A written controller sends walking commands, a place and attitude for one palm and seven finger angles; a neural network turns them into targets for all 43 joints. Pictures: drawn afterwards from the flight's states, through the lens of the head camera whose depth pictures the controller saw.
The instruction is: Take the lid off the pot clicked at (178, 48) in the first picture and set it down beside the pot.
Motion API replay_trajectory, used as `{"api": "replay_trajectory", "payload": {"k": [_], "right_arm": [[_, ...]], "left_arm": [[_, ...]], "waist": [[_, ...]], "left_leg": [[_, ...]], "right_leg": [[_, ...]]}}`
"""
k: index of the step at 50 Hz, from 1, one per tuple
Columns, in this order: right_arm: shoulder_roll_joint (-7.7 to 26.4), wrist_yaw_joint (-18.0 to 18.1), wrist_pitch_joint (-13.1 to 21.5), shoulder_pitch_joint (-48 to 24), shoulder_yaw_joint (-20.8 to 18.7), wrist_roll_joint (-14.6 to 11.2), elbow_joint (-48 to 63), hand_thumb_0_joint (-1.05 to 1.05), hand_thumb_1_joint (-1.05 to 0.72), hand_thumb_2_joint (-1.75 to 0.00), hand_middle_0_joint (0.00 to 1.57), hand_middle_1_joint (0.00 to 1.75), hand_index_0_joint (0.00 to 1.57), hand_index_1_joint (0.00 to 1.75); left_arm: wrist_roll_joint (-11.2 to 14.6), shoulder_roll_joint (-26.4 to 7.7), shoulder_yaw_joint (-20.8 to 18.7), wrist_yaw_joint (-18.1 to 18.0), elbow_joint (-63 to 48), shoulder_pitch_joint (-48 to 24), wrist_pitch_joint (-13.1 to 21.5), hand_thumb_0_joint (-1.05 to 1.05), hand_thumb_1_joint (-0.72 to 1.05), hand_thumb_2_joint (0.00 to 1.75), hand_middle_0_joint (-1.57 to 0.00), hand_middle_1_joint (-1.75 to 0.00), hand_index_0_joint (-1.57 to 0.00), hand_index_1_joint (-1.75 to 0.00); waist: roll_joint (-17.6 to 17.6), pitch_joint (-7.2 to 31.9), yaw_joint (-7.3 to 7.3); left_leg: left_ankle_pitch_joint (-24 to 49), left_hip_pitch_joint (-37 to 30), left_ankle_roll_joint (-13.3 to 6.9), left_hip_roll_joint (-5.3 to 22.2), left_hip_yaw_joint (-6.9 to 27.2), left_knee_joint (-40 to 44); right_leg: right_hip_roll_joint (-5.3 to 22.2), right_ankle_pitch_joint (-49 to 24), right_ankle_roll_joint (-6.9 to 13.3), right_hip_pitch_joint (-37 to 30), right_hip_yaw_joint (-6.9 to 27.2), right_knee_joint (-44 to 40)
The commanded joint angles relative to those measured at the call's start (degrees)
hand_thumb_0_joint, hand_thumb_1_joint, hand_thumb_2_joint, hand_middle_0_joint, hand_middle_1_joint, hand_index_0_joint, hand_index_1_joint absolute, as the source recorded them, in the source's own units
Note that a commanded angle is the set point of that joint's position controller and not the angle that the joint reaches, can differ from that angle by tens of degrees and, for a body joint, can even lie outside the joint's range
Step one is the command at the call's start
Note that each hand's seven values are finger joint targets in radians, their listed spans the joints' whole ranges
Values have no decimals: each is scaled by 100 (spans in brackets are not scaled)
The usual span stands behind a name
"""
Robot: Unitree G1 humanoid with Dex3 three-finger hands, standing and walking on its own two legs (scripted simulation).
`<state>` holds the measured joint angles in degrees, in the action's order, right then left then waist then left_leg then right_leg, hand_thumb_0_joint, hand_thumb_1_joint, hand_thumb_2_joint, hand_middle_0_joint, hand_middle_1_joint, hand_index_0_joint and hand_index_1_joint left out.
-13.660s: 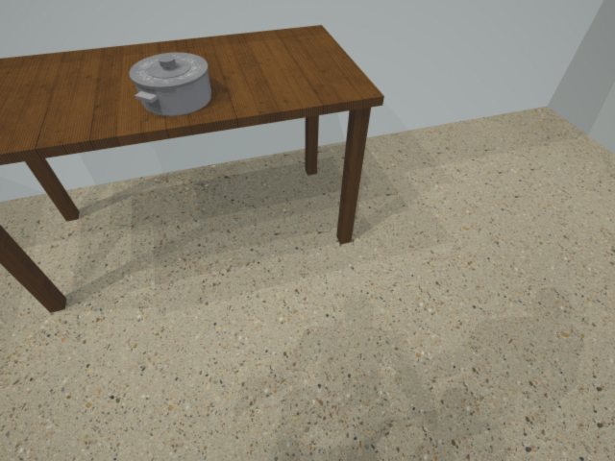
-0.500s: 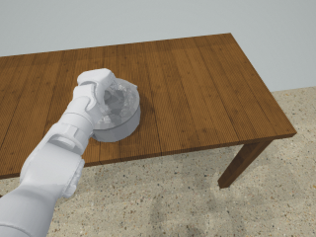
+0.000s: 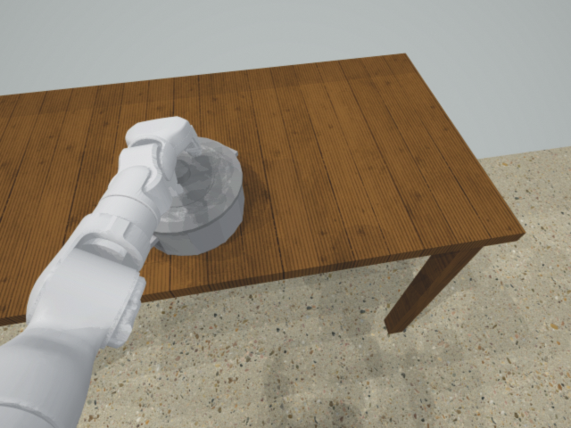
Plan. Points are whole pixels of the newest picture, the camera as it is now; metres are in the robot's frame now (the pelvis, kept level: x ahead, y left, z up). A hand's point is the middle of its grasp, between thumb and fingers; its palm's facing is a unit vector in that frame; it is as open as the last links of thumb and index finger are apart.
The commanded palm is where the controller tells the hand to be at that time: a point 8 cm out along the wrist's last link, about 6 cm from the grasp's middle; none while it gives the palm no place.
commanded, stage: lower the open fingers around the knob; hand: left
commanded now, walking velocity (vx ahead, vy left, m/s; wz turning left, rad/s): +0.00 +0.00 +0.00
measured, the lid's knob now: (176, 172) +0.51 +0.14 +0.04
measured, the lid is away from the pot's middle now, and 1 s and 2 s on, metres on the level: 0.00 0.00 0.00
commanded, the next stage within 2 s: close the fingers and squeeze the knob in 0.26 s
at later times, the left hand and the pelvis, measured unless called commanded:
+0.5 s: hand (172, 173) +0.48 +0.14 +0.07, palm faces -0.36 -0.08 -0.93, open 10.2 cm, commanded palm +0.49 +0.15 +0.12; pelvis +0.00 +0.00 +0.00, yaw +0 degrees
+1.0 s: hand (174, 171) +0.49 +0.14 +0.06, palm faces -0.36 -0.09 -0.93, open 8.6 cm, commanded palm +0.49 +0.14 +0.12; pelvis +0.00 +0.00 +0.00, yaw +0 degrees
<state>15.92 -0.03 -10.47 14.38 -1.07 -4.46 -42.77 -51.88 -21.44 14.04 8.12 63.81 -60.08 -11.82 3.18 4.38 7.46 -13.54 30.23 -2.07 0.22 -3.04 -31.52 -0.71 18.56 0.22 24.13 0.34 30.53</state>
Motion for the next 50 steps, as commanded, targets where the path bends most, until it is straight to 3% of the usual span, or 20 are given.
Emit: {"api": "replay_trajectory", "payload": {"k": [1, 3, 7, 8, 11, 14, 17, 18, 19, 24, 29, 31, 34, 35, 37, 39, 43, 44, 48, 50], "right_arm": [[866, 48, 126, 285, -252, 31, 376, 0, -90, -90, 20, 30, 20, 30], [882, 49, 126, 273, -279, 63, 388, 0, -90, -90, 20, 30, 20, 30], [848, 53, 145, 264, -271, 44, 388, 0, -90, -90, 20, 30, 20, 30], [896, 64, 133, 306, -266, 43, 363, 0, -90, -90, 20, 30, 20, 30], [868, 50, 140, 298, -271, 38, 360, 0, -90, -90, 20, 30, 20, 30], [862, 44, 140, 306, -278, 65, 393, 0, -90, -90, 20, 30, 20, 30], [843, 44, 138, 274, -283, 54, 404, 0, -90, -90, 20, 30, 20, 30], [881, 51, 131, 320, -284, 66, 373, 0, -90, -90, 20, 30, 20, 30], [858, 57, 120, 290, -267, 51, 399, 0, -90, -90, 20, 30, 20, 30], [849, 41, 125, 289, -271, 47, 343, 0, -90, -90, 20, 30, 20, 30], [874, 68, 151, 338, -257, 54, 333, 0, -90, -90, 20, 30, 20, 30], [875, 66, 166, 361, -243, 37, 311, 0, -90, -90, 20, 30, 20, 30], [853, 48, 169, 370, -280, 65, 339, 0, -90, -90, 20, 30, 20, 30], [859, 34, 169, 380, -289, 72, 342, 0, -90, -90, 20, 30, 20, 30], [834, 38, 164, 360, -296, 62, 358, 0, -90, -90, 20, 30, 20, 30], [868, 37, 150, 381, -298, 72, 349, 0, -90, -90, 20, 30, 20, 30], [873, 35, 138, 359, -296, 67, 353, 0, -90, -90, 20, 30, 20, 30], [844, 25, 131, 348, -299, 58, 348, 0, -90, -90, 20, 30, 20, 30], [892, 35, 116, 331, -293, 76, 326, 0, -90, -90, 20, 30, 20, 30], [844, 24, 127, 327, -298, 68, 326, 0, -90, -90, 20, 30, 20, 30]], "left_arm": [[-41, -972, -159, -187, -555, -2571, -55, 0, -29, 140, -82, -8, -82, -8], [-26, -1167, -310, -204, -962, -2913, -11, 0, -29, 140, -82, -8, -82, -8], [-23, -873, -136, -177, -617, -2633, -40, 0, -29, 140, -82, -8, -82, -8], [-28, -1118, -294, -185, -577, -2607, -47, 0, -29, 140, -82, -8, -82, -8], [-45, -945, -120, -175, -721, -2834, -60, 0, -29, 140, -82, -8, -82, -8], [-65, -1130, -305, -181, -796, -2714, 2, 0, -29, 140, -82, -8, -82, -8], [-10, -812, -102, -169, -778, -2799, -3, 0, -29, 140, -82, -8, -82, -8], [-34, -1141, -340, -212, -802, -2798, 7, 0, -29, 140, -82, -8, -82, -8], [-38, -1104, -288, -222, -683, -2679, -21, 0, -12, 102, -52, -65, -52, -65], [-48, -764, -21, -252, -647, -2878, -65, 0, -8, 102, -52, -75, -52, -75], [-50, -1141, -274, -273, -697, -2950, -72, 0, -3, 102, -53, -83, -53, -83], [-78, -991, -154, -255, -457, -2761, -104, 0, -1, 102, -53, -85, -53, -85], [-86, -915, -120, -229, -758, -2953, -46, 0, 2, 101, -54, -89, -54, -89], [-84, -1041, -239, -238, -910, -2991, -27, 0, 3, 101, -55, -90, -55, -90], [-23, -768, -86, -199, -743, -2822, -14, 0, 5, 100, -56, -92, -56, -92], [-22, -1069, -294, -247, -800, -2844, -16, 0, 8, 99, -57, -94, -57, -94], [-53, -1018, -240, -245, -887, -2800, -17, 0, 12, 97, -59, -97, -59, -97], [-56, -775, -51, -230, -797, -2754, -42, 0, 13, 96, -59, -98, -59, -98], [-23, -1089, -301, -268, -954, -2972, -35, 0, 18, 93, -62, -101, -62, -101], [-31, -760, -66, -259, -861, -2834, -56, 0, 21, 91, -63, -102, -63, -102]], "waist": [[-446, 2069, 92], [-297, 2429, 59], [-546, 2204, 96], [-601, 2191, 93], [-311, 2226, 121], [-263, 2407, 58], [-393, 2256, 98], [-363, 2326, 73], [-371, 2294, 73], [-274, 2161, 141], [-349, 2363, 107], [-434, 2202, 140], [-74, 2469, 121], [-79, 2573, 78], [-336, 2455, 126], [-286, 2497, 90], [-243, 2557, 87], [-294, 2425, 128], [-298, 2478, 100], [-198, 2429, 111]], "left_leg": [[1777, -2021, -228, -129, 121, -69], [1881, -2195, -236, -129, 132, -89], [1794, -2005, -250, -129, 115, -92], [1747, -1957, -244, -125, 110, -91], [1760, -2110, -227, -111, 119, -91], [1933, -2216, -220, -111, 140, -139], [1808, -2087, -231, -109, 147, -110], [1855, -2148, -235, -104, 152, -121], [1770, -2085, -224, -121, 140, -86], [1726, -2165, -212, -99, 185, -81], [1689, -2067, -232, -115, 154, -94], [1666, -2006, -229, -107, 152, -104], [1993, -2335, -213, -107, 184, -158], [2109, -2418, -208, -94, 203, -177], [2133, -2288, -223, -90, 188, -187], [2023, -2237, -229, -115, 165, -163], [2183, -2291, -228, -135, 144, -181], [2154, -2290, -221, -116, 144, -191], [2047, -2235, -225, -115, 161, -163], [2109, -2330, -221, -119, 155, -180]], "right_leg": [[-203, -2316, 122, 93, -220, -301], [-176, -2472, 124, -50, -183, -283], [-193, -2378, 121, 38, -200, -311], [-188, -2382, 106, -2, -189, -307], [-187, -2301, 118, 132, -206, -285], [-193, -2430, 133, 68, -206, -249], [-193, -2305, 134, 142, -218, -281], [-200, -2384, 134, 92, -201, -271], [-203, -2269, 127, 72, -197, -277], [-220, -2079, 139, 317, -251, -270], [-192, -2238, 121, 79, -192, -265], [-215, -2162, 124, 197, -223, -268], [-220, -2336, 149, 231, -226, -226], [-221, -2456, 152, 176, -222, -224], [-228, -2476, 143, 191, -238, -236], [-224, -2506, 133, 63, -211, -238], [-223, -2750, 139, 15, -189, -232], [-232, -2630, 133, 126, -234, -221], [-214, -2621, 128, 53, -193, -232], [-228, -2589, 141, 163, -230, -234]]}}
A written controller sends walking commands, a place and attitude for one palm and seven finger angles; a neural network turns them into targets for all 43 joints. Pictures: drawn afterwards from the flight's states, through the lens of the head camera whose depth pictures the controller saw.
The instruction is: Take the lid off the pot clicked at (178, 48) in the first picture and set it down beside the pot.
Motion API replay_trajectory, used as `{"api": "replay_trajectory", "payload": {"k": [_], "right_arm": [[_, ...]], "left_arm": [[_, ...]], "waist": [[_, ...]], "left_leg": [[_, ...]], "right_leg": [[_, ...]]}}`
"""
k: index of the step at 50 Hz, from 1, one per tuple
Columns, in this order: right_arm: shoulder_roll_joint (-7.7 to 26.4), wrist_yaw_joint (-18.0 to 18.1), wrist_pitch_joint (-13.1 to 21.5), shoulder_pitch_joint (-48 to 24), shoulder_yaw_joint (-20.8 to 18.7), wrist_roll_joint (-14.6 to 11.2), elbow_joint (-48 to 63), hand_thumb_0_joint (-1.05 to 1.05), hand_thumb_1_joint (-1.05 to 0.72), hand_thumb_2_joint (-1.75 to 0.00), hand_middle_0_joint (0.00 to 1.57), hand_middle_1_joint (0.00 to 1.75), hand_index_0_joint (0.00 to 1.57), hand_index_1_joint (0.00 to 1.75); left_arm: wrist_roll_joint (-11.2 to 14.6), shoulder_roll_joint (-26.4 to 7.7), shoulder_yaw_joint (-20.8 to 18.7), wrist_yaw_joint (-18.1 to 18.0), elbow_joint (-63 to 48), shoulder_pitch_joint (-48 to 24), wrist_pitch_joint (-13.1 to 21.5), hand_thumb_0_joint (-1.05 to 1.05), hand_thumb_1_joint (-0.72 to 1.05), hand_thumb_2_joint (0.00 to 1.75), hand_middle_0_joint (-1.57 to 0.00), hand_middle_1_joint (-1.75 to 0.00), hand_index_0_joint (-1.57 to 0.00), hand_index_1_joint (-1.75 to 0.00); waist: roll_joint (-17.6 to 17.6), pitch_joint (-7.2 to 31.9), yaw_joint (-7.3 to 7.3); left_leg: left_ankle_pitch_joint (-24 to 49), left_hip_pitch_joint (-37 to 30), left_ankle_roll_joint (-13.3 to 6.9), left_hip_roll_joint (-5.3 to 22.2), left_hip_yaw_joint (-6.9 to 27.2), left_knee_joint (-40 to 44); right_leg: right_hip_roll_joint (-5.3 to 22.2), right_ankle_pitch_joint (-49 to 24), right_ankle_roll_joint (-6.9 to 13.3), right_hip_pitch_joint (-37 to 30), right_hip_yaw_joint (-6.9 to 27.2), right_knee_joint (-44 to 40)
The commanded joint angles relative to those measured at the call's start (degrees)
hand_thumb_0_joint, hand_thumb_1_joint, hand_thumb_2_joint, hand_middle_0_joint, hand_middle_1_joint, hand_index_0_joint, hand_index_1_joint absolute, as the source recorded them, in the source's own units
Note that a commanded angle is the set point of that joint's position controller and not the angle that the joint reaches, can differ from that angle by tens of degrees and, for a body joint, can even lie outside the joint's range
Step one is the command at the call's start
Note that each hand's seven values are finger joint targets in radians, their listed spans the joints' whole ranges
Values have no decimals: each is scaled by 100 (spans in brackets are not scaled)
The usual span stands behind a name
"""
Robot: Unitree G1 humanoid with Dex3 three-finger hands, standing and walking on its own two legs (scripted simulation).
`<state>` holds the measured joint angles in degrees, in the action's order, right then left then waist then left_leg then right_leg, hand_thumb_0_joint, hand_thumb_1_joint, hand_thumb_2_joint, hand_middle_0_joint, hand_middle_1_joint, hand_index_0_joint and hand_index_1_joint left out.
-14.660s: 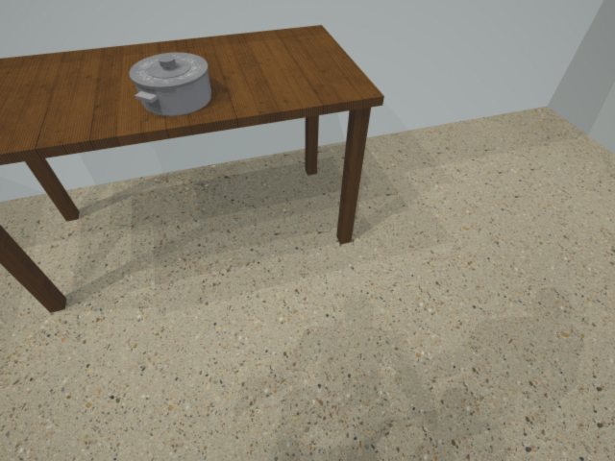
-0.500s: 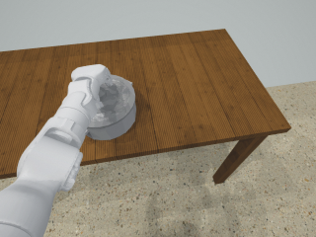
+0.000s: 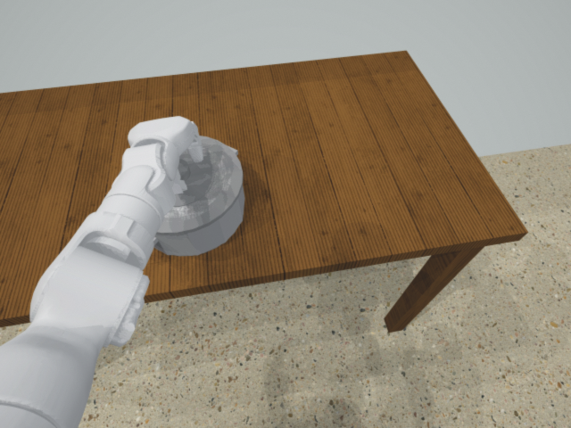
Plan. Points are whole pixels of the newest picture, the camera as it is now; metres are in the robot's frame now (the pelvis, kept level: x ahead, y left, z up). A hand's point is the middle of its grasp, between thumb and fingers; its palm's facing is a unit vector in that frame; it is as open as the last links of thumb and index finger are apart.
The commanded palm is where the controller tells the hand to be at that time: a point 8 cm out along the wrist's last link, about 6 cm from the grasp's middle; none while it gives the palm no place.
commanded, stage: close the fingers and squeeze the knob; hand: left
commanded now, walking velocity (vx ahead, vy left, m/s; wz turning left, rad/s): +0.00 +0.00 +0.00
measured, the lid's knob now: (176, 171) +0.50 +0.14 +0.04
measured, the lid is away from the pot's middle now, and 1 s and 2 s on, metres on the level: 0.00 0.00 0.01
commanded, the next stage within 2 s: lift the lid straight up in 1.14 s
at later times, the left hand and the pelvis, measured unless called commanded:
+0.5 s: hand (170, 175) +0.47 +0.14 +0.07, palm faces -0.36 -0.11 -0.93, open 6.7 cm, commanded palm +0.48 +0.15 +0.12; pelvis +0.00 +0.00 +0.00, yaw +0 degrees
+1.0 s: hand (170, 175) +0.48 +0.14 +0.07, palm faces -0.36 -0.10 -0.93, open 6.7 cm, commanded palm +0.48 +0.15 +0.12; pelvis -0.01 +0.00 +0.00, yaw +0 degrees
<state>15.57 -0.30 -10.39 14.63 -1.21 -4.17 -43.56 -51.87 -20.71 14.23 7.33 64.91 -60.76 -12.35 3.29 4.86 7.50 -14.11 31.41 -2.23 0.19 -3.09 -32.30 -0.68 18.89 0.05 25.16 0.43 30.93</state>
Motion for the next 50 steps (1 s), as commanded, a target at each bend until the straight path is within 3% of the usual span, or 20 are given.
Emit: {"api": "replay_trajectory", "payload": {"k": [1, 4, 6, 8, 12, 14, 17, 18, 22, 26, 28, 29, 32, 33, 36, 38, 39, 45, 46, 50], "right_arm": [[887, 48, 117, 330, -290, 34, 393, 0, -90, -90, 20, 30, 20, 30], [895, 51, 98, 275, -279, 45, 425, 0, -90, -90, 20, 30, 20, 30], [875, 57, 104, 251, -278, 43, 443, 0, -90, -90, 20, 30, 20, 30], [872, 70, 100, 224, -278, 51, 492, 0, -90, -90, 20, 30, 20, 30], [828, 80, 83, 130, -246, 5, 561, 0, -90, -90, 20, 30, 20, 30], [860, 89, 79, 165, -248, 5, 541, 0, -90, -90, 20, 30, 20, 30], [837, 99, 79, 102, -213, -24, 543, 0, -90, -90, 20, 30, 20, 30], [893, 103, 75, 148, -228, -17, 524, 0, -90, -90, 20, 30, 20, 30], [836, 113, 100, 115, -230, 0, 583, 0, -90, -90, 20, 30, 20, 30], [875, 121, 99, 179, -225, -8, 507, 0, -90, -90, 20, 30, 20, 30], [881, 121, 109, 194, -256, 25, 565, 0, -90, -90, 20, 30, 20, 30], [847, 120, 118, 200, -262, 35, 582, 0, -90, -90, 20, 30, 20, 30], [843, 112, 106, 193, -274, 26, 542, 0, -90, -90, 20, 30, 20, 30], [894, 118, 94, 221, -277, 24, 515, 0, -90, -90, 20, 30, 20, 30], [886, 114, 102, 232, -255, 16, 482, 0, -90, -90, 20, 30, 20, 30], [890, 122, 98, 234, -267, 27, 506, 0, -90, -90, 20, 30, 20, 30], [857, 117, 102, 226, -251, 20, 485, 0, -90, -90, 20, 30, 20, 30], [918, 142, 120, 280, -226, 13, 421, 0, -90, -90, 20, 30, 20, 30], [924, 137, 123, 266, -233, 6, 440, 0, -90, -90, 20, 30, 20, 30], [903, 147, 131, 285, -225, 9, 470, 0, -90, -90, 20, 30, 20, 30]], "left_arm": [[-52, -889, -137, -191, -914, -2701, -9, 0, 22, 91, -64, -102, -64, -102], [-24, -1099, -282, -205, -1071, -2846, 1, 0, 26, 87, -66, -103, -66, -103], [-7, -975, -210, -200, -1062, -2714, -8, 0, 29, 85, -68, -104, -68, -104], [-33, -1212, -381, -210, -1282, -2735, 46, 0, 32, 83, -70, -104, -70, -104], [-56, -1126, -311, -216, -1138, -2433, 33, 0, 38, 77, -73, -105, -73, -105], [-52, -1418, -500, -262, -1202, -2474, 5, 0, 41, 74, -75, -105, -75, -105], [-35, -982, -141, -202, -1011, -2478, -36, 0, 46, 68, -78, -105, -78, -105], [-73, -1351, -383, -214, -1220, -2658, -11, 0, 47, 66, -79, -105, -79, -105], [-51, -1207, -337, -172, -1166, -2503, 38, 0, 55, 57, -83, -104, -83, -104], [-77, -1127, -213, -168, -966, -2592, 22, 0, 63, 45, -87, -102, -87, -102], [-108, -1327, -407, -169, -1355, -2725, 123, 0, 58, 54, -82, -102, -84, -102], [-102, -1160, -308, -172, -1234, -2526, 129, 0, 56, 57, -81, -101, -84, -102], [-35, -882, -160, -164, -1147, -2559, 122, 0, 55, 62, -79, -100, -83, -102], [-68, -1151, -323, -196, -1174, -2605, 117, 0, 56, 63, -78, -100, -83, -102], [-53, -1136, -294, -218, -998, -2546, 61, 0, 58, 65, -79, -100, -83, -102], [-82, -1247, -371, -217, -1257, -2676, 112, 0, 59, 66, -79, -100, -84, -102], [-77, -968, -151, -203, -980, -2546, 69, 0, 60, 67, -79, -100, -84, -102], [-77, -1212, -302, -203, -711, -2576, 15, 0, 65, 70, -82, -100, -87, -103], [-93, -1387, -397, -213, -927, -2743, 30, 0, 66, 71, -83, -101, -88, -103], [-111, -1190, -239, -179, -877, -2661, 47, 0, 70, 73, -85, -102, -90, -104]], "waist": [[-334, 2362, 112], [-345, 2465, 75], [-381, 2453, 73], [-350, 2701, 12], [-476, 2296, -4], [-396, 2345, -33], [-420, 2033, 43], [-304, 2207, 9], [-286, 2348, -22], [-353, 2098, 54], [-206, 2529, -23], [-250, 2538, -11], [-438, 2277, 31], [-447, 2291, 31], [-370, 2175, 31], [-241, 2440, 5], [-304, 2237, 55], [-564, 2027, 100], [-354, 2176, 62], [-415, 2201, 92]], "left_leg": [[2179, -2432, -206, -91, 173, -109], [2157, -2365, -211, -120, 157, -102], [2145, -2371, -219, -125, 136, -108], [2287, -2441, -226, -157, 132, -123], [2151, -2176, -236, -162, 78, -68], [2102, -2240, -238, -154, 63, -51], [1882, -2089, -231, -152, 57, 4], [1906, -2244, -220, -132, 104, 8], [2028, -2295, -230, -141, 106, -29], [1744, -2197, -216, -117, 105, 19], [2072, -2477, -212, -127, 171, -26], [2120, -2496, -219, -135, 154, -57], [2084, -2356, -224, -106, 156, -42], [2004, -2370, -218, -105, 173, -23], [1834, -2253, -216, -116, 141, 2], [2057, -2435, -217, -127, 170, -20], [1952, -2346, -218, -132, 155, -22], [1591, -2048, -233, -119, 128, 28], [1621, -2141, -224, -106, 132, 31], [1682, -2141, -224, -128, 119, 12]], "right_leg": [[-237, -2595, 156, 58, -248, -266], [-215, -2742, 147, -134, -210, -250], [-210, -2756, 142, -131, -216, -267], [-203, -3016, 151, -353, -159, -254], [-192, -2960, 156, -353, -166, -311], [-187, -2960, 148, -426, -151, -310], [-182, -2678, 155, -228, -181, -350], [-190, -2675, 160, -262, -176, -343], [-181, -2690, 172, -298, -174, -330], [-198, -2357, 153, -89, -206, -354], [-201, -2607, 184, -224, -187, -312], [-210, -2614, 176, -212, -202, -305], [-214, -2563, 177, -82, -240, -326], [-223, -2530, 167, -100, -217, -346], [-214, -2381, 167, -76, -214, -355], [-218, -2599, 186, -174, -195, -331], [-232, -2434, 178, -50, -240, -329], [-219, -2190, 145, -22, -206, -374], [-199, -2212, 154, -71, -183, -359], [-219, -2293, 151, -57, -188, -361]]}}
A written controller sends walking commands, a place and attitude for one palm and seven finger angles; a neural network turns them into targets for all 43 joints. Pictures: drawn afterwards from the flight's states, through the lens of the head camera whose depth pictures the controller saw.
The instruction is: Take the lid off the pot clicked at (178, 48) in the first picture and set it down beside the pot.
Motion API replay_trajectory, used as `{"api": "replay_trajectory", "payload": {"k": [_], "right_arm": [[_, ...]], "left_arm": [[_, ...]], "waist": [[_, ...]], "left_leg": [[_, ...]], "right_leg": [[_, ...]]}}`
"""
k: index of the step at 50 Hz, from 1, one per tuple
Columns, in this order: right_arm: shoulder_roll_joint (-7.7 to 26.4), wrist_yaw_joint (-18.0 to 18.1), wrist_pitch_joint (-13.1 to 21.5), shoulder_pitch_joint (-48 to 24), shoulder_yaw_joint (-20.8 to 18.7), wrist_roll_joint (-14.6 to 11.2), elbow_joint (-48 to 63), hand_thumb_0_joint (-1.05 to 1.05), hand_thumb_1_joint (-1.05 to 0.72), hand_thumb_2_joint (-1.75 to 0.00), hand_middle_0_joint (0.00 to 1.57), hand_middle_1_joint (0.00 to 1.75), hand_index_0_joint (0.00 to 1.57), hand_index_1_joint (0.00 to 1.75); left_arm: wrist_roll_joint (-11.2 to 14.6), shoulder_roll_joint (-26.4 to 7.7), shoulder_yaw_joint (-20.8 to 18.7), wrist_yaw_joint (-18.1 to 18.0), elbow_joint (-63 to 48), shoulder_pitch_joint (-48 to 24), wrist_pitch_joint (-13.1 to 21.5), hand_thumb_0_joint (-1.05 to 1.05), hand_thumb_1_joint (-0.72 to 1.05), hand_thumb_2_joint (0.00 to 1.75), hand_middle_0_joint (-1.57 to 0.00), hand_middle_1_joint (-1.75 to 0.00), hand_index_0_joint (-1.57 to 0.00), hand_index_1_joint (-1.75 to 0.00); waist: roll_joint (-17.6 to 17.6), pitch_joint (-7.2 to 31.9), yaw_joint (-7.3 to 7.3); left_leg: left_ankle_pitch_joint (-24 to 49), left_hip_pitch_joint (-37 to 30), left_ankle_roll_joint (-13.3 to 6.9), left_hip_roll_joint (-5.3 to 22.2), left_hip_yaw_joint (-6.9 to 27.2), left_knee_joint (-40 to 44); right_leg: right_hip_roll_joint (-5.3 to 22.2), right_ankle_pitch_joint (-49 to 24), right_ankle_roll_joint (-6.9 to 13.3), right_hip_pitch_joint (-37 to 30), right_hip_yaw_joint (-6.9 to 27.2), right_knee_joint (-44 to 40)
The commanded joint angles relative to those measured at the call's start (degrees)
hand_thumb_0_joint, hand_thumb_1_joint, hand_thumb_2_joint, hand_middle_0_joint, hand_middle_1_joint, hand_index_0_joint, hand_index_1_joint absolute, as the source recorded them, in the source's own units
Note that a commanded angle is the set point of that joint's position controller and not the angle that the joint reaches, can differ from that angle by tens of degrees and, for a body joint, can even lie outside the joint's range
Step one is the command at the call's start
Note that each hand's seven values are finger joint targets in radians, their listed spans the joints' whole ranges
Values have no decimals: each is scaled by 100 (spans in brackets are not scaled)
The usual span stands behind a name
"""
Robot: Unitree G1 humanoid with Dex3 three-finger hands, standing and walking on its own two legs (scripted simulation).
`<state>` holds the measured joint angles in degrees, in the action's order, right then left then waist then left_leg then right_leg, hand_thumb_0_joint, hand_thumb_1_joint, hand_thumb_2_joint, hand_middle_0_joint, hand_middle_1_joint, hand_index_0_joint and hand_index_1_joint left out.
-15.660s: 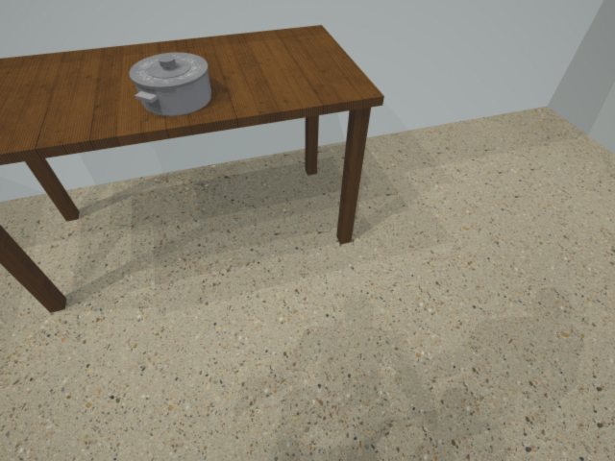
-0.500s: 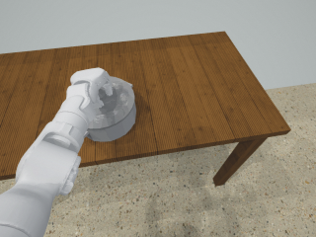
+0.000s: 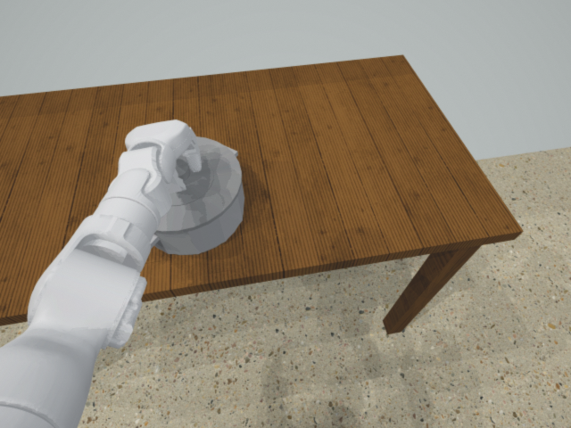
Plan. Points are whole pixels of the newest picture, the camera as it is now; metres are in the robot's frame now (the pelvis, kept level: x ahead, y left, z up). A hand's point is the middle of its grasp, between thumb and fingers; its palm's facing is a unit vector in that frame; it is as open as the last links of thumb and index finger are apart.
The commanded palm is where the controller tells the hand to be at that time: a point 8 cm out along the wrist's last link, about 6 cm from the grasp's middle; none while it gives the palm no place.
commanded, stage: close the fingers and squeeze the knob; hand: left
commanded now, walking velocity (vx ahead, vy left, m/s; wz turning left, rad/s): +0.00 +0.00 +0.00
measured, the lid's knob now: (176, 171) +0.51 +0.15 +0.04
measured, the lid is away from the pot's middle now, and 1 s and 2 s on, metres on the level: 0.00 0.01 0.02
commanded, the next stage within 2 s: lift the lid straight up in 0.14 s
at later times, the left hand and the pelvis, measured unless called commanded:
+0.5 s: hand (173, 173) +0.48 +0.14 +0.07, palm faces -0.36 -0.10 -0.93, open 6.7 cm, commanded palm +0.49 +0.15 +0.14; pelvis +0.00 +0.00 +0.00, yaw +0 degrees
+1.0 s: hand (160, 154) +0.49 +0.15 +0.11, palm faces -0.32 -0.11 -0.94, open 6.6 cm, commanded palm +0.49 +0.16 +0.18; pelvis +0.01 +0.00 +0.01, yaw +1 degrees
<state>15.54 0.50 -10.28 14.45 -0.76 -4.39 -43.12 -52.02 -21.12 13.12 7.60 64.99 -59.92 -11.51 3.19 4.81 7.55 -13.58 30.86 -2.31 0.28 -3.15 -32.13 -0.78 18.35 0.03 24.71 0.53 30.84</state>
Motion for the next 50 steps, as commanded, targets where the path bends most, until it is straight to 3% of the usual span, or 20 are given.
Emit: {"api": "replay_trajectory", "payload": {"k": [1, 5, 6, 8, 10, 13, 15, 17, 18, 21, 23, 24, 31, 35, 38, 41, 43, 46, 48, 50], "right_arm": [[900, 58, 131, 300, -282, 29, 421, 0, -90, -90, 20, 30, 20, 30], [899, 64, 138, 331, -283, 36, 419, 0, -90, -90, 20, 30, 20, 30], [892, 56, 143, 327, -276, 27, 401, 0, -90, -90, 20, 30, 20, 30], [935, 65, 141, 331, -289, 39, 402, 0, -90, -90, 20, 30, 20, 30], [901, 63, 154, 327, -289, 42, 391, 0, -90, -90, 20, 30, 20, 30], [937, 70, 151, 340, -291, 53, 411, 0, -90, -90, 20, 30, 20, 30], [878, 65, 172, 313, -314, 47, 437, 0, -90, -90, 20, 30, 20, 30], [860, 76, 183, 272, -315, 40, 454, 0, -90, -90, 20, 30, 20, 30], [891, 87, 179, 307, -310, 45, 433, 0, -90, -90, 20, 30, 20, 30], [848, 94, 228, 271, -305, 23, 426, 0, -90, -90, 20, 30, 20, 30], [868, 117, 253, 257, -306, 36, 444, 0, -90, -90, 20, 30, 20, 30], [833, 114, 253, 230, -287, 22, 435, 0, -90, -90, 20, 30, 20, 30], [845, 116, 273, 103, -257, 10, 481, 0, -90, -90, 20, 30, 20, 30], [868, 105, 245, 85, -243, -2, 463, 0, -90, -90, 20, 30, 20, 30], [870, 110, 252, 17, -248, 3, 536, 0, -90, -90, 20, 30, 20, 30], [831, 96, 271, 35, -268, 7, 520, 0, -90, -90, 20, 30, 20, 30], [886, 101, 238, 25, -242, 9, 480, 0, -90, -90, 20, 30, 20, 30], [848, 91, 252, -43, -230, -6, 514, 0, -90, -90, 20, 30, 20, 30], [850, 88, 282, -83, -244, 25, 577, 0, -90, -90, 20, 30, 20, 30], [821, 75, 269, -110, -227, 31, 586, 0, -90, -90, 20, 30, 20, 30]], "left_arm": [[-86, -1149, -142, -209, -878, -2798, -48, 0, 71, 73, -85, -102, -91, -104], [-116, -1093, -112, -215, -886, -2783, -39, 0, 74, 76, -88, -103, -93, -105], [-97, -1006, -49, -206, -684, -2704, -76, 0, 75, 76, -88, -103, -94, -105], [-116, -1329, -293, -219, -839, -2848, -57, 0, 77, 77, -89, -103, -94, -105], [-110, -997, -23, -213, -964, -3036, -58, 0, 78, 78, -89, -103, -95, -105], [-104, -1374, -321, -214, -1056, -3002, -23, 0, 78, 78, -90, -104, -96, -106], [-100, -1115, -102, -208, -1409, -3274, 3, 0, 78, 79, -90, -104, -96, -106], [-26, -1092, -147, -189, -1338, -3127, 3, 0, 78, 79, -90, -104, -96, -106], [-52, -1337, -287, -212, -1467, -3244, 11, 0, 78, 79, -90, -104, -96, -106], [-30, -1146, -119, -244, -1596, -3349, -28, 0, 78, 79, -91, -104, -96, -106], [-28, -1413, -325, -267, -1857, -3451, 8, 0, 79, 79, -91, -104, -96, -106], [-14, -1244, -199, -255, -1569, -3241, -52, 0, 79, 79, -91, -104, -96, -106], [-48, -1598, -425, -202, -1728, -3199, -145, 0, 79, 79, -91, -104, -96, -106], [6, -1309, -176, -48, -1607, -3160, -203, 0, 79, 79, -91, -104, -96, -106], [59, -1484, -270, 52, -2096, -3484, -115, 0, 79, 79, -91, -104, -96, -106], [51, -1118, -12, 128, -2017, -3357, -106, 0, 79, 79, -91, -104, -96, -106], [85, -1334, -188, 152, -1819, -3309, -125, 0, 79, 79, -91, -104, -96, -106], [70, -1315, -119, 161, -1991, -3477, -151, 0, 79, 79, -91, -104, -96, -106], [35, -1534, -275, 160, -2455, -3793, -100, 0, 79, 79, -91, -104, -96, -106], [9, -1481, -258, 175, -2219, -3479, -141, 0, 79, 79, -91, -104, -96, -106]], "waist": [[-351, 2153, 88], [-247, 2294, 78], [-317, 2033, 108], [-376, 2236, 84], [-256, 2258, 129], [-341, 2433, 68], [-25, 2620, 77], [-196, 2559, 57], [-118, 2614, 44], [-112, 2563, 57], [-90, 2824, 6], [-158, 2575, 18], [-224, 2562, -75], [-319, 2360, -25], [-140, 2644, -44], [-208, 2516, -16], [-390, 2387, -39], [-215, 2410, -43], [-83, 2800, -103], [-120, 2717, -127]], "left_leg": [[1602, -2079, -221, -128, 120, -28], [1742, -2266, -205, -123, 169, -28], [1609, -2107, -210, -112, 157, -28], [1613, -2126, -216, -111, 167, -14], [1637, -2237, -214, -113, 182, -27], [1709, -2204, -224, -119, 180, -45], [1866, -2554, -210, -116, 209, -35], [1990, -2524, -236, -103, 203, -54], [1936, -2566, -229, -118, 221, -27], [2011, -2699, -237, -112, 226, 4], [2163, -2830, -237, -136, 255, 18], [2062, -2698, -245, -146, 218, 29], [2093, -2668, -250, -171, 185, 95], [2032, -2643, -244, -190, 190, 135], [2238, -2896, -253, -202, 225, 120], [2434, -3070, -245, -170, 255, 80], [2271, -2849, -243, -197, 238, 128], [2217, -2902, -239, -203, 235, 148], [2512, -3147, -242, -209, 274, 120], [2616, -3123, -234, -237, 267, 97]], "right_leg": [[-201, -2213, 157, 15, -204, -345], [-231, -2194, 177, 91, -233, -327], [-228, -2051, 169, 186, -254, -342], [-215, -2128, 158, 43, -194, -347], [-221, -2102, 167, 152, -228, -337], [-210, -2282, 161, -49, -184, -329], [-219, -2330, 182, -2, -220, -336], [-218, -2417, 183, -52, -218, -363], [-224, -2448, 175, -113, -205, -380], [-226, -2482, 172, -120, -238, -398], [-230, -2670, 178, -288, -215, -393], [-222, -2598, 170, -263, -225, -421], [-184, -2851, 173, -553, -185, -454], [-192, -2803, 154, -459, -220, -507], [-168, -2976, 166, -581, -192, -499], [-194, -2899, 163, -381, -270, -486], [-190, -2911, 159, -453, -249, -505], [-170, -2876, 168, -486, -243, -512], [-166, -3129, 179, -646, -216, -474], [-176, -3211, 182, -667, -221, -477]]}}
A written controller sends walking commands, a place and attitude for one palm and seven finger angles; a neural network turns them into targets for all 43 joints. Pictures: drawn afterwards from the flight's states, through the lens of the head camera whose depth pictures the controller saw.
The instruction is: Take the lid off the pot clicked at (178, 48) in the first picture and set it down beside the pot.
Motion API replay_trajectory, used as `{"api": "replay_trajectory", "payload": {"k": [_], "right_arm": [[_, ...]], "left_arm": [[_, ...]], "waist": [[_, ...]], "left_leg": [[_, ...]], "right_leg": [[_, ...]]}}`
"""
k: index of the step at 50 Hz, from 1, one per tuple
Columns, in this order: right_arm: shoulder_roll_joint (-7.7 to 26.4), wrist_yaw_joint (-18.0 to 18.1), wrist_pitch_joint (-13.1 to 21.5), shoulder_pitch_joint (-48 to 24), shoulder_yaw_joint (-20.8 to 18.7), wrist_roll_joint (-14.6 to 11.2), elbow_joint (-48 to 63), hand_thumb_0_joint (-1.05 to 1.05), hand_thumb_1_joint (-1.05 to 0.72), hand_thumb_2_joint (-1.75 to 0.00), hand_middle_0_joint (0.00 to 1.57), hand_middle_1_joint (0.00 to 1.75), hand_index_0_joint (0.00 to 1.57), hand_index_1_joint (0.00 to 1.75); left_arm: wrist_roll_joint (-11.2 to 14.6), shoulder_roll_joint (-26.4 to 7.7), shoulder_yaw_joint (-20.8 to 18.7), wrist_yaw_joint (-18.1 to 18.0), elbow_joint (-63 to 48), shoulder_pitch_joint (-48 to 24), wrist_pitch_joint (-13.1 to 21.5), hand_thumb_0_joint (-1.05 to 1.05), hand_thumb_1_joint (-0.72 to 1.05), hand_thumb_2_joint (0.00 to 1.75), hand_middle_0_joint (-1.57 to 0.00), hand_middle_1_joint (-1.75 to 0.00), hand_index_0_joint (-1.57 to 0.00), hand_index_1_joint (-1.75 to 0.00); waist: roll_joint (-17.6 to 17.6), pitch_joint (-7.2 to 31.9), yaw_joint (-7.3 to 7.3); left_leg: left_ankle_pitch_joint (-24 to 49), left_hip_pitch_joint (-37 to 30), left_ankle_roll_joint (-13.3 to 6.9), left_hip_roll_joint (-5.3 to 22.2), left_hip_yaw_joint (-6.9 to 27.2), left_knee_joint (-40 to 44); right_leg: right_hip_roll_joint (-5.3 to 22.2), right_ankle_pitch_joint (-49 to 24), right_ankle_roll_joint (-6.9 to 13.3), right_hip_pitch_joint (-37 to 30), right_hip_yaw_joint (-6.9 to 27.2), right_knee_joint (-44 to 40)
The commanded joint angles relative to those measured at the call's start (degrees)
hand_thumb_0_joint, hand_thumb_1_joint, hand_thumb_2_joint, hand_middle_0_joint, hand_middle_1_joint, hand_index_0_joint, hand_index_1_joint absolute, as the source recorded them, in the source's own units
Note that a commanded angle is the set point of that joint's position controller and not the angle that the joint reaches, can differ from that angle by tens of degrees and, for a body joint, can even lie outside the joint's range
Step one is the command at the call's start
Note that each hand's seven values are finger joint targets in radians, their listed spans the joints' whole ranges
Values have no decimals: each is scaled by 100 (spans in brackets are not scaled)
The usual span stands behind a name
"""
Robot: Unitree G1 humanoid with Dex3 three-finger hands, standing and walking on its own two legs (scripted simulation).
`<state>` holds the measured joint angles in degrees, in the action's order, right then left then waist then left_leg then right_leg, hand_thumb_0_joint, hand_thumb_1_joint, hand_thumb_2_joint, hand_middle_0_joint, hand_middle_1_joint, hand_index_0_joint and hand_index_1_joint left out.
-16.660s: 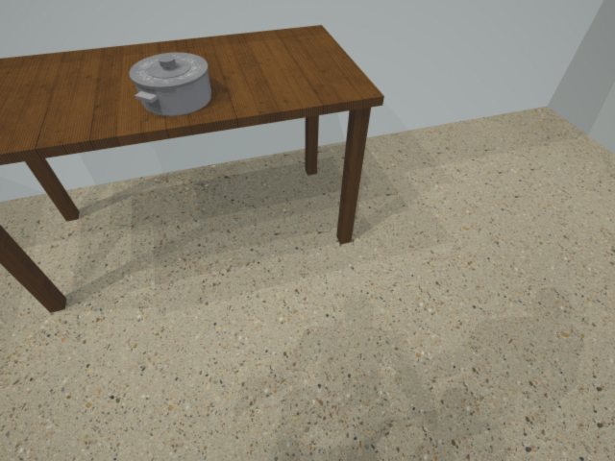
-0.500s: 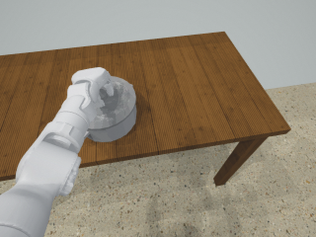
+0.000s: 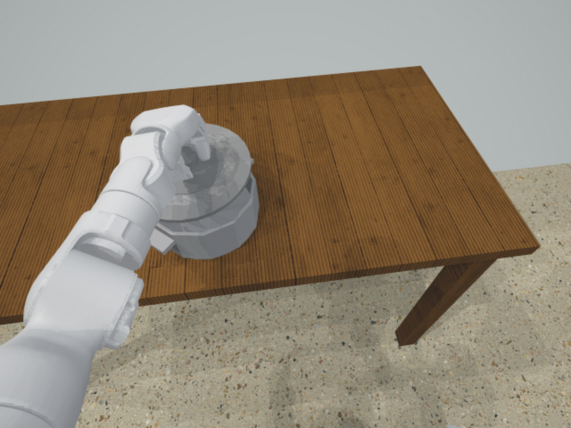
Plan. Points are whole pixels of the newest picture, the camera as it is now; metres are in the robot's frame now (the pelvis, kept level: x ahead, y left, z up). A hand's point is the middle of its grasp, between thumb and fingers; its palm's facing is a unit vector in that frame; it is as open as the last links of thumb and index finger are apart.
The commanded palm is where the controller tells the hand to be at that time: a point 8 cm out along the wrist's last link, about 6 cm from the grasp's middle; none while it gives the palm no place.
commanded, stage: lift the lid straight up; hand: left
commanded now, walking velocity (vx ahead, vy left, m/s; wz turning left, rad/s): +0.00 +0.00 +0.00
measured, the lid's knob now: (184, 158) +0.51 +0.14 +0.08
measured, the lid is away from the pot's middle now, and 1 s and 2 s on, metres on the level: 0.01 0.02 0.09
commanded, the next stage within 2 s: move the lid sideways beside the pot in 1.24 s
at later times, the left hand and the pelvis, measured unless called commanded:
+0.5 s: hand (181, 139) +0.48 +0.12 +0.14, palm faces -0.29 -0.09 -0.95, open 6.6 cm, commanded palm +0.48 +0.13 +0.22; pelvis -0.01 +0.00 +0.00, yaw +1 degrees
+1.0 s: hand (172, 110) +0.49 +0.13 +0.18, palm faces -0.27 -0.09 -0.96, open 6.6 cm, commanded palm +0.48 +0.14 +0.26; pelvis +0.00 -0.01 +0.00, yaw +0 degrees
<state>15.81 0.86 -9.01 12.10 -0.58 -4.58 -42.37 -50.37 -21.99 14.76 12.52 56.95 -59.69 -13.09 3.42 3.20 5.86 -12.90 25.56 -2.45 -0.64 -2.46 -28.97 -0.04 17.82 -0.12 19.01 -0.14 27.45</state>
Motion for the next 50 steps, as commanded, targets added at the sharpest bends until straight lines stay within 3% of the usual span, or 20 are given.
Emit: {"api": "replay_trajectory", "payload": {"k": [1, 3, 8, 10, 13, 16, 19, 21, 23, 25, 27, 31, 33, 36, 40, 42, 43, 47, 48, 50], "right_arm": [[803, 25, 116, 119, -249, 36, 496, 0, -90, -90, 20, 30, 20, 30], [822, 19, 80, 49, -228, 39, 533, 0, -90, -90, 20, 30, 20, 30], [802, -2, 85, -25, -240, 31, 571, 0, -90, -90, 20, 30, 20, 30], [802, -22, 77, 2, -234, 11, 512, 0, -90, -90, 20, 30, 20, 30], [840, 5, 106, -20, -204, 15, 511, 0, -90, -90, 20, 30, 20, 30], [813, 9, 165, 38, -225, 16, 419, 0, -90, -90, 20, 30, 20, 30], [830, 28, 218, 36, -200, 27, 412, 0, -90, -90, 20, 30, 20, 30], [824, 26, 229, 62, -188, 16, 337, 0, -90, -90, 20, 30, 20, 30], [851, 34, 265, 27, -180, 43, 392, 0, -90, -90, 20, 30, 20, 30], [801, 19, 282, 24, -178, 42, 383, 0, -90, -90, 20, 30, 20, 30], [822, 21, 280, 25, -168, 59, 404, 0, -90, -90, 20, 30, 20, 30], [854, 28, 233, -6, -127, 6, 387, 0, -90, -90, 20, 30, 20, 30], [851, 44, 276, -11, -148, 38, 466, 0, -90, -90, 20, 30, 20, 30], [826, 71, 319, 19, -158, 53, 527, 0, -90, -90, 20, 30, 20, 30], [861, 60, 279, -2, -146, 5, 497, 0, -90, -90, 20, 30, 20, 30], [837, 30, 333, -81, -178, 30, 592, 0, -90, -90, 20, 30, 20, 30], [863, 33, 319, 2, -187, 50, 574, 0, -90, -90, 20, 30, 20, 30], [832, 6, 335, -69, -184, 33, 619, 0, -90, -90, 20, 30, 20, 30], [855, -6, 333, -12, -212, 47, 592, 0, -90, -90, 20, 30, 20, 30], [854, -5, 317, -41, -210, 50, 597, 0, -90, -90, 20, 30, 20, 30]], "left_arm": [[-140, -1388, -436, -303, -1302, -3396, -16, 0, 79, 79, -91, -104, -96, -106], [-123, -1557, -589, -276, -1147, -3211, -65, 0, 79, 79, -91, -104, -96, -106], [-131, -1325, -328, -147, -1621, -3701, -74, 0, 79, 79, -91, -104, -96, -106], [-100, -1076, -143, -93, -1305, -3658, -141, 0, 79, 79, -91, -104, -96, -106], [-72, -1325, -296, -59, -1479, -4019, -113, 0, 79, 79, -91, -104, -96, -106], [-111, -997, -39, -54, -1285, -4142, -158, 0, 79, 79, -91, -104, -96, -106], [-69, -1263, -271, -78, -1251, -4321, -176, 0, 79, 79, -91, -104, -96, -106], [-99, -1014, -58, -66, -1022, -4336, -275, 0, 79, 79, -91, -104, -96, -106], [-168, -1430, -373, -84, -1215, -4497, -260, 0, 79, 79, -91, -104, -96, -106], [-202, -1021, -39, -60, -1153, -4609, -313, 0, 79, 79, -91, -104, -96, -106], [-204, -1415, -427, -52, -986, -4373, -345, 0, 79, 79, -91, -104, -96, -106], [-233, -1353, -249, 59, -548, -4368, -532, 0, 79, 79, -91, -104, -96, -106], [-263, -1453, -287, 122, -1029, -4734, -452, 0, 79, 79, -91, -104, -96, -106], [-313, -1763, -479, 187, -1137, -4741, -408, 0, 79, 79, -91, -104, -96, -106], [-284, -1502, -260, 332, -741, -4411, -474, 0, 79, 79, -91, -104, -96, -106], [-223, -1424, -217, 412, -1256, -4714, -419, 0, 79, 79, -91, -104, -96, -106], [-255, -1665, -414, 428, -1234, -4641, -399, 0, 79, 79, -91, -104, -96, -106], [-235, -1376, -121, 546, -1511, -4870, -376, 0, 79, 79, -91, -104, -96, -106], [-253, -1678, -399, 535, -1671, -4890, -344, 0, 79, 79, -91, -104, -96, -106], [-256, -1670, -404, 577, -1463, -4709, -378, 0, 79, 79, -91, -104, -96, -106]], "waist": [[-252, 2724, 44], [-400, 2647, -8], [-152, 2815, 42], [-119, 2495, 81], [-248, 2625, 66], [-168, 2535, 121], [-373, 2644, 72], [-427, 2446, 118], [-355, 2790, 41], [-210, 2712, 80], [-452, 2740, -19], [-687, 2292, 51], [-429, 2726, 50], [-425, 2912, 5], [-629, 2342, 50], [-391, 2726, 6], [-367, 2780, 12], [-237, 2781, 26], [-306, 2905, 7], [-373, 2773, -9]], "left_leg": [[2504, -2500, -209, -115, 192, -190], [2335, -2279, -221, -154, 145, -159], [2559, -2665, -210, -127, 244, -151], [2291, -2621, -178, -108, 292, -72], [2082, -2577, -194, -122, 309, 1], [2058, -2749, -168, -83, 363, 10], [1928, -2616, -179, -114, 347, 58], [1826, -2507, -182, -106, 313, 82], [1919, -2560, -184, -124, 325, 81], [1938, -2632, -158, -122, 350, 100], [2059, -2440, -184, -129, 315, 85], [1568, -2018, -213, -162, 208, 197], [1792, -2305, -240, -180, 225, 133], [1972, -2419, -263, -204, 209, 107], [1798, -2124, -263, -203, 120, 162], [2130, -2414, -275, -225, 173, 89], [2173, -2490, -285, -225, 185, 61], [2426, -2631, -270, -229, 221, 61], [2550, -2802, -271, -191, 260, 30], [2445, -2727, -266, -214, 222, 59]], "right_leg": [[-241, -3104, 192, -78, -178, -144], [-231, -3174, 185, -242, -135, -188], [-241, -3090, 200, -106, -179, -183], [-269, -2643, 210, 171, -252, -232], [-251, -2556, 212, 36, -215, -252], [-274, -2272, 219, 299, -273, -261], [-254, -2344, 208, 92, -234, -266], [-252, -2279, 199, 182, -250, -296], [-231, -2471, 210, -49, -169, -276], [-245, -2384, 222, 87, -231, -264], [-229, -2620, 231, -161, -179, -284], [-208, -2501, 172, -199, -154, -363], [-194, -2759, 184, -345, -104, -342], [-199, -3037, 176, -550, -68, -337], [-197, -2993, 151, -410, -96, -411], [-174, -3192, 184, -478, -84, -379], [-193, -3254, 174, -545, -77, -363], [-195, -3316, 196, -419, -116, -365], [-212, -3398, 183, -513, -109, -331], [-216, -3314, 177, -486, -119, -364]]}}
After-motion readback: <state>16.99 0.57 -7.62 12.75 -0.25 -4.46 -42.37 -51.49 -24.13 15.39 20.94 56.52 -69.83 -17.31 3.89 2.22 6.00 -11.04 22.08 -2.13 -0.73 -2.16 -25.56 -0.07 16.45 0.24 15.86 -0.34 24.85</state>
